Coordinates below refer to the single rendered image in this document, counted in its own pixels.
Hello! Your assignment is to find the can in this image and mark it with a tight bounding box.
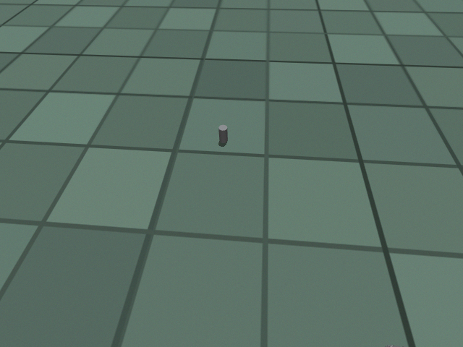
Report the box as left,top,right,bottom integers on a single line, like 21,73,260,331
218,125,228,143

